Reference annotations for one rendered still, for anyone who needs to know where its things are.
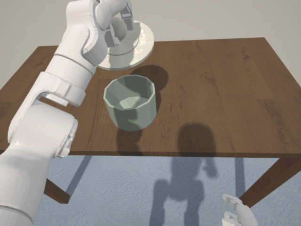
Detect robot left forearm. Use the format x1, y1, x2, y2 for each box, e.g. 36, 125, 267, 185
8, 0, 111, 143

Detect left robot hand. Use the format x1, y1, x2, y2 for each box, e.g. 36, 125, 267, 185
104, 0, 134, 48

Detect pot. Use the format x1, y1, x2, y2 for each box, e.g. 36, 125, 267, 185
103, 74, 157, 131

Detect lid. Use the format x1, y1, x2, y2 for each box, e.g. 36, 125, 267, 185
97, 20, 154, 71

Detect knob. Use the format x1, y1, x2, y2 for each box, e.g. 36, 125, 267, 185
111, 17, 127, 41

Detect table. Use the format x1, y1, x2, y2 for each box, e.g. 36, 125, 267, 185
0, 37, 301, 208

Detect robot left upper arm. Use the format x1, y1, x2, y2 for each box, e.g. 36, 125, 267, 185
0, 100, 78, 226

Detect right robot hand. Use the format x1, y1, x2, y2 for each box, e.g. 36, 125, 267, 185
222, 194, 259, 226

